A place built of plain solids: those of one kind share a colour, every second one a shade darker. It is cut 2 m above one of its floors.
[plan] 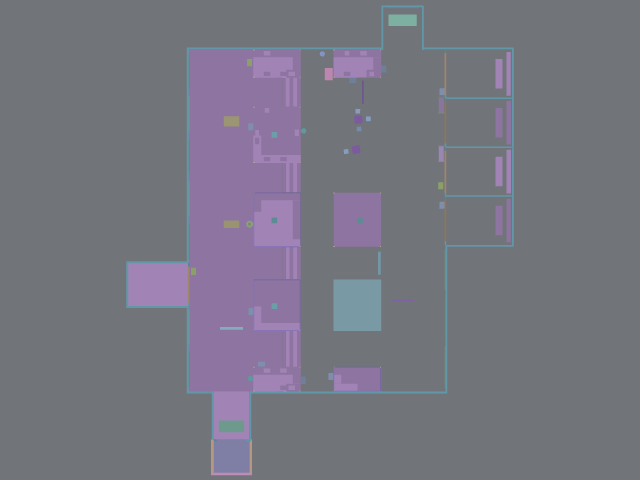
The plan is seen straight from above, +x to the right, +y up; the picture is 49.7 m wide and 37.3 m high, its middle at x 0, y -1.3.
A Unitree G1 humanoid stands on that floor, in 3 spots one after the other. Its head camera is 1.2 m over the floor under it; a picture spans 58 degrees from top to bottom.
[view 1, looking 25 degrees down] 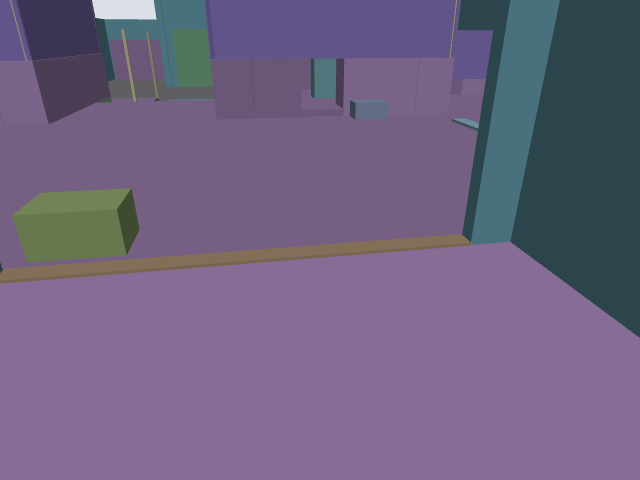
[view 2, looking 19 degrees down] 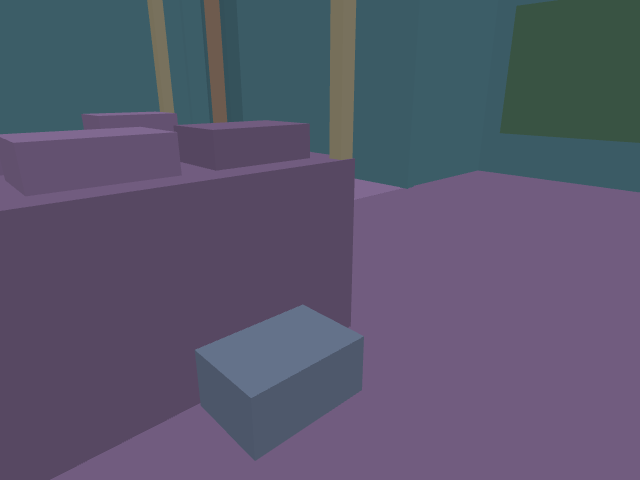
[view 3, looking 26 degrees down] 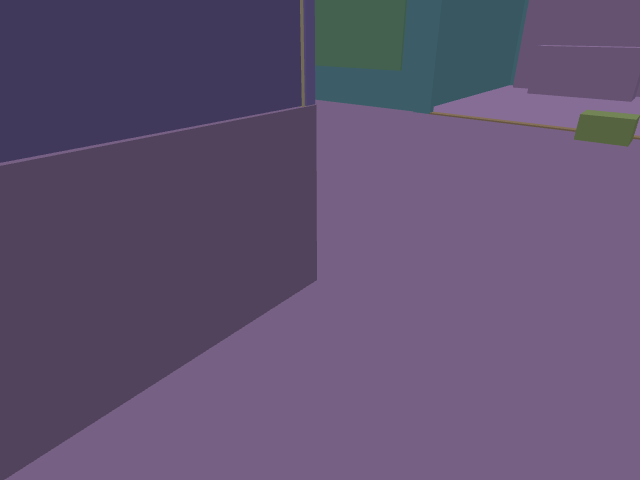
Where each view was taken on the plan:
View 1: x -12.55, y -4.77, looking -10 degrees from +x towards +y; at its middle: piece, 2.84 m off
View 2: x -3.65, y -9.76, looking -133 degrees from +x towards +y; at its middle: piece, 2.01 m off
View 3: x -3.65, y -3.11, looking -141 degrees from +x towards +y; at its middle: piece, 2.74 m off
